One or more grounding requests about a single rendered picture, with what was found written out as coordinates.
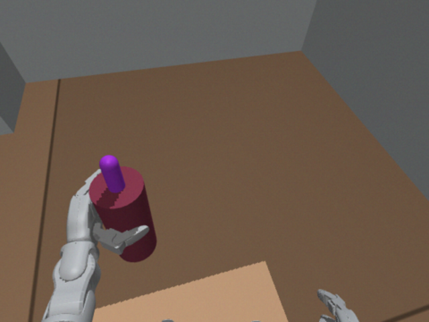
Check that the left robot hand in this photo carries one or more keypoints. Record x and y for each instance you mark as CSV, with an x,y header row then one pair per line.
x,y
84,223

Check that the bottle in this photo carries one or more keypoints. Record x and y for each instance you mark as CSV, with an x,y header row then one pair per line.
x,y
119,196

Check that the right robot hand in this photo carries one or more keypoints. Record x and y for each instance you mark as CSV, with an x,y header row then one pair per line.
x,y
337,307

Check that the left robot arm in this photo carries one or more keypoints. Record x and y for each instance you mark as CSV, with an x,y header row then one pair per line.
x,y
75,277

